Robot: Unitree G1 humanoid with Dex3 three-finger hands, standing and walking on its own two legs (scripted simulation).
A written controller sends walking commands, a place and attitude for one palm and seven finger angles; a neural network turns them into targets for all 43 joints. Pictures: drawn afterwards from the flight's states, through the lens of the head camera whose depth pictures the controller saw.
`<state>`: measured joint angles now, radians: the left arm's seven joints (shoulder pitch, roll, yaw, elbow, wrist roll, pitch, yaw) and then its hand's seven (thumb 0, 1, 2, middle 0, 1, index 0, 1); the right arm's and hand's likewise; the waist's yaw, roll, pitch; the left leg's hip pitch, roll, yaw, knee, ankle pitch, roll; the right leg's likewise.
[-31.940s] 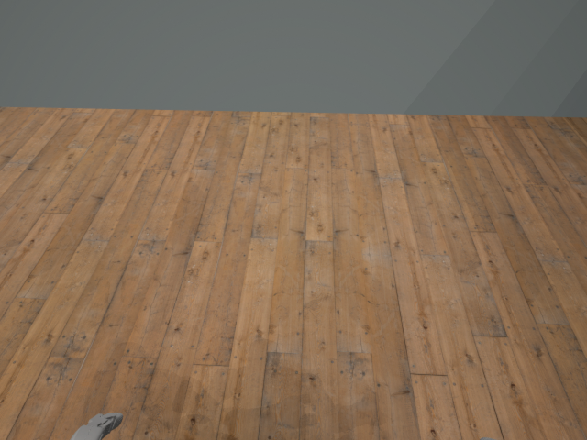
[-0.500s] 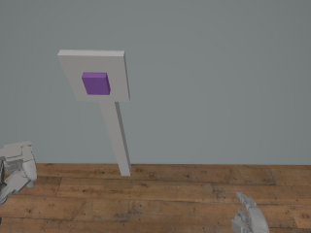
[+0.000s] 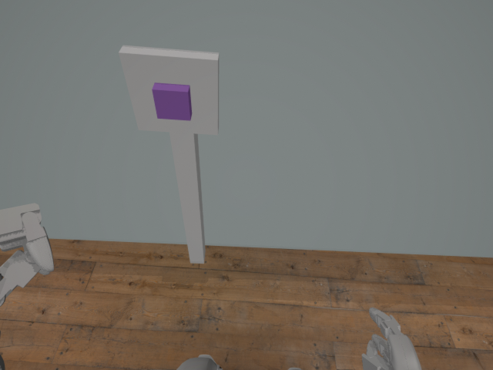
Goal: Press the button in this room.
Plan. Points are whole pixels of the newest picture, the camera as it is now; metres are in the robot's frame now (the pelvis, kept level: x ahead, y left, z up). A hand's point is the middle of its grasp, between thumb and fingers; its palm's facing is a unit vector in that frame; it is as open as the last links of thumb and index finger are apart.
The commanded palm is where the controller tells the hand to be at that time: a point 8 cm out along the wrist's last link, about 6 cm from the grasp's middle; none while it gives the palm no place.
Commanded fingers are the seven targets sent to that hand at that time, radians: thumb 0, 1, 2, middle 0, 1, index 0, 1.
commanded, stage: step back with the hand held close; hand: left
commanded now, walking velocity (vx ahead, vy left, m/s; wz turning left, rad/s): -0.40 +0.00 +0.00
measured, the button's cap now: (173, 101) +0.59 +0.20 +0.10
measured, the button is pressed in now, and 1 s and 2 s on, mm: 0 0 0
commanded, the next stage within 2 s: stop stepping back and stand still in 0.36 s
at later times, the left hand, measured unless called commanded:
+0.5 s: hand (1, 367) +0.10 +0.21 +0.20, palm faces +0.27 -0.84 -0.46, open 3.1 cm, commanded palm +0.05 +0.26 +0.20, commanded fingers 0.00 0.90 0.90 -1.30 -1.50 -1.30 -1.50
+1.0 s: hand out of the picture +0.04 +0.27 +0.20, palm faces +0.28 -0.84 -0.47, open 3.1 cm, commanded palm +0.00 +0.31 +0.20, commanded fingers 0.00 0.90 0.90 -1.30 -1.50 -1.30 -1.50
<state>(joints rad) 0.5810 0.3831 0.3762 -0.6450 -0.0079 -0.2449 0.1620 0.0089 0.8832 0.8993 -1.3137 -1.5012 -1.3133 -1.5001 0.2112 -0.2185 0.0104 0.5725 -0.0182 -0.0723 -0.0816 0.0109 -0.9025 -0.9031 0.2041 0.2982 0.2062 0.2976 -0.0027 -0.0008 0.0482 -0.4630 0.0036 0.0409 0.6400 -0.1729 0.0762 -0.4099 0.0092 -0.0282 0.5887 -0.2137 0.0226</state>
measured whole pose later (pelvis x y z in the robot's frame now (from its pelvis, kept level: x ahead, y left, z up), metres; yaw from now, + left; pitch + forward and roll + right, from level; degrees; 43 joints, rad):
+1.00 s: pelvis -0.15 +0.04 +0.03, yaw -4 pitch +0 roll -3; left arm 0.69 0.47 0.37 -0.62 -0.04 -0.14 0.15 0.01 0.88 0.90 -1.31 -1.50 -1.31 -1.50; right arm 0.25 -0.12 0.06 0.59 -0.03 -0.10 -0.06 0.01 -0.90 -0.90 0.21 0.30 0.21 0.30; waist -0.01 -0.01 -0.06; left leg -0.28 -0.01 0.06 0.26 -0.14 0.00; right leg -0.16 0.08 -0.11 0.50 -0.49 -0.04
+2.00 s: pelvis -0.19 +0.08 +0.02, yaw +1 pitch -1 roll -1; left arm 0.29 0.24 0.03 0.96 0.02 0.04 0.02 0.01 0.90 0.90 -0.78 -1.00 -0.79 -0.95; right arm 0.27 -0.20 0.00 0.97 -0.03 0.04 -0.01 0.01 -0.91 -0.90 0.20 0.30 0.20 0.30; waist 0.01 0.01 0.07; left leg -0.25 0.03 0.03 0.51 -0.24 0.00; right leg -0.25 -0.02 -0.13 0.46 -0.18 -0.02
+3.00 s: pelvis -0.17 +0.08 +0.02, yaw -1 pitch -1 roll +0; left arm 0.24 0.15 0.02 1.15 0.01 0.00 0.03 0.00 0.90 0.90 -0.20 -0.30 -0.20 -0.30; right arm 0.27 -0.14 -0.01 1.13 -0.02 0.01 -0.03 0.00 -0.91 -0.90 0.20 0.30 0.20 0.30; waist 0.00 0.02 0.05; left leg -0.17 0.02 0.06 0.42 -0.22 0.00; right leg -0.21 -0.02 -0.10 0.41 -0.18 -0.02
